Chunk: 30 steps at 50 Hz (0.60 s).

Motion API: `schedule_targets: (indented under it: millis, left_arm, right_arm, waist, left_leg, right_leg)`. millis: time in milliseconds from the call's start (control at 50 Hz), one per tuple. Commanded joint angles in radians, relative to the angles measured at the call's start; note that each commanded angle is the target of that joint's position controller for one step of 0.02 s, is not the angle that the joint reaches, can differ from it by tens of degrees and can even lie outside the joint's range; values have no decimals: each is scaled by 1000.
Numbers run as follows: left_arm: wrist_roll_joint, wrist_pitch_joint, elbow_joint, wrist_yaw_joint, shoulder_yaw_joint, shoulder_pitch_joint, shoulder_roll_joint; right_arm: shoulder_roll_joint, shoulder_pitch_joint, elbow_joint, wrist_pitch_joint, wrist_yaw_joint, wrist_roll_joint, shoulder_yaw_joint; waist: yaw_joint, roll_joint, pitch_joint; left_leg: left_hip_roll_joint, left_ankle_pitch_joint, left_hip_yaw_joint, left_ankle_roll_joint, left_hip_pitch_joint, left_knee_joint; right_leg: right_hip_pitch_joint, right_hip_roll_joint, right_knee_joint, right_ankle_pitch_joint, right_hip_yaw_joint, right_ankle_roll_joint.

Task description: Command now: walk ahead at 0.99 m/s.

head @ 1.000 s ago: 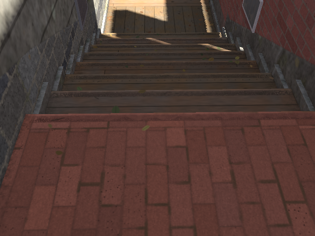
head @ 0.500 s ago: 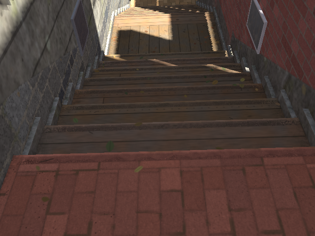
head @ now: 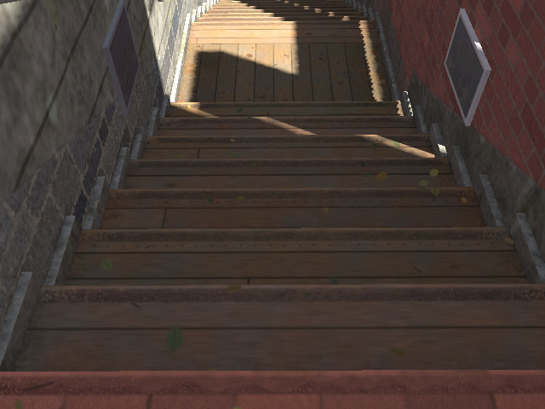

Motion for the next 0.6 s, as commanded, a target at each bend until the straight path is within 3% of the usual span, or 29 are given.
schedule_targets:
  millis: [20,80,120,160,200,220,240,260,280,300,320,340,360,380,400,420,440,460,480,500,520,540,560,580,600]
  left_arm:
    - [25,14,-86,-25,2,15,42]
    - [18,48,-135,-42,-8,-113,32]
    - [6,49,-176,-43,-11,-217,43]
    - [5,43,-192,-53,-21,-267,31]
    - [0,32,-207,-69,-24,-348,42]
    - [-3,32,-202,-74,-24,-344,44]
    - [-6,36,-187,-73,-20,-309,63]
    - [18,37,-121,-67,5,-129,100]
    - [17,43,-70,-56,27,52,148]
    - [29,52,-1,-41,60,308,216]
    - [20,62,45,-18,103,532,293]
    - [-21,71,45,-8,105,379,298]
    - [-18,62,-15,-10,87,194,288]
    - [-9,62,-61,-1,92,170,273]
    - [-3,64,-79,8,84,74,218]
    - [11,60,-91,12,73,-24,181]
    - [23,42,-102,13,63,-67,170]
    - [12,22,-113,14,62,-95,187]
    - [9,1,-91,7,67,-55,213]
    - [17,-21,-51,-9,77,27,238]
    - [-4,-44,-20,-3,67,56,172]
    - [-22,-58,-11,5,56,41,153]
    - [-21,-58,-21,6,45,28,135]
    - [-12,-57,-29,13,41,51,140]
    - [-4,-54,-26,18,41,62,133]
  right_arm:
    - [-23,104,16,-28,-7,10,-3]
    - [-49,142,36,-60,-5,23,-6]
    - [-38,174,44,-72,2,31,3]
    - [-41,209,49,-81,-1,42,12]
    - [-65,242,59,-92,-10,55,17]
    - [-89,259,67,-91,-17,48,13]
    - [-111,257,60,-89,-25,45,12]
    - [-138,206,27,-87,-41,34,6]
    - [-179,114,-6,-75,-57,37,-4]
    - [-196,-11,-42,-59,-66,36,-11]
    - [-242,-180,-71,-42,-67,48,-33]
    - [-97,-135,-79,-42,-60,21,-10]
    - [-18,16,-145,-54,-59,18,26]
    - [-60,56,-175,-65,-52,17,27]
    - [-92,48,-169,-68,-44,2,20]
    - [-113,50,-145,-41,-39,-3,6]
    - [-85,49,-127,-5,-37,-18,11]
    - [-61,7,-147,28,-27,-29,18]
    - [-25,-19,-161,51,-18,-26,31]
    - [-15,63,-116,61,-9,-5,22]
    - [-76,-20,-143,47,-5,22,-6]
    - [-66,-80,-165,37,8,18,1]
    - [-27,-91,-148,30,32,11,9]
    - [-2,-94,-138,29,49,16,16]
    - [7,-108,-130,24,56,25,20]
  waist:
    - [29,40,-15]
    - [29,35,97]
    - [8,38,136]
    - [1,22,127]
    - [-23,2,146]
    - [-19,29,122]
    - [-1,49,85]
    - [82,101,-32]
    - [190,149,-127]
    - [332,146,-197]
    - [501,64,-227]
    - [331,-301,-104]
    - [104,-262,-109]
    - [85,-91,-222]
    - [8,82,-86]
    - [-63,128,15]
    - [-91,135,46]
    - [-93,114,75]
    - [-71,60,53]
    - [-56,11,-5]
    - [-33,60,24]
    - [-33,51,25]
    - [-14,42,6]
    - [6,14,-24]
    - [25,-22,-11]
  left_leg:
    - [268,-235,-418,98,172,-395]
    - [239,-118,-255,59,87,-485]
    - [184,127,-99,10,54,-494]
    - [178,370,1,-22,50,-485]
    - [191,520,42,-56,108,-516]
    - [193,617,75,-70,134,-499]
    - [206,854,103,-89,207,-432]
    - [237,1222,140,-115,245,-234]
    - [251,1410,143,-137,232,-23]
    - [277,1455,114,-143,69,292]
    - [204,1122,95,-141,-105,830]
    - [-15,-228,41,-152,-378,1244]
    - [48,-330,-107,-150,-572,1270]
    - [61,-303,-210,-158,-581,1189]
    - [117,-216,-241,-142,-513,958]
    - [168,-191,-251,-152,-413,815]
    - [188,-214,-241,-159,-305,702]
    - [204,-181,-210,-173,-214,561]
    - [179,-94,-139,-169,-105,522]
    - [175,124,-124,-137,-74,571]
    - [211,376,-216,-94,-198,389]
    - [176,565,-168,-77,-110,213]
    - [141,722,-139,-57,7,151]
    - [97,788,-122,-47,91,145]
    - [80,824,-105,-39,112,137]
  right_leg:
    - [-302,-99,-3,49,52,8]
    - [-408,-108,-100,151,39,33]
    - [-394,-81,-294,314,-8,27]
    - [-310,-55,-438,456,-93,9]
    - [-248,-26,-610,579,-148,-13]
    - [-160,7,-635,613,-181,-19]
    - [-123,47,-637,583,-204,-29]
    - [44,100,-469,623,-237,-69]
    - [186,128,-400,493,-227,-90]
    - [442,126,-355,351,-179,-133]
    - [631,67,-458,299,-98,-219]
    - [639,6,-627,406,33,-237]
    - [631,-107,-665,650,294,-309]
    - [635,-227,-846,349,580,-405]
    - [344,-246,-996,87,683,-362]
    - [109,-230,-988,10,590,-322]
    - [-70,-186,-954,6,497,-286]
    - [-214,-140,-973,33,405,-251]
    - [-297,-113,-1008,107,315,-239]
    - [-240,-120,-964,154,277,-233]
    - [-164,-65,-902,27,225,-180]
    - [-226,-3,-893,-150,121,-125]
    - [-257,17,-858,-166,39,-83]
    - [-264,11,-826,-150,-9,-50]
    - [-252,-6,-772,-151,-47,-25]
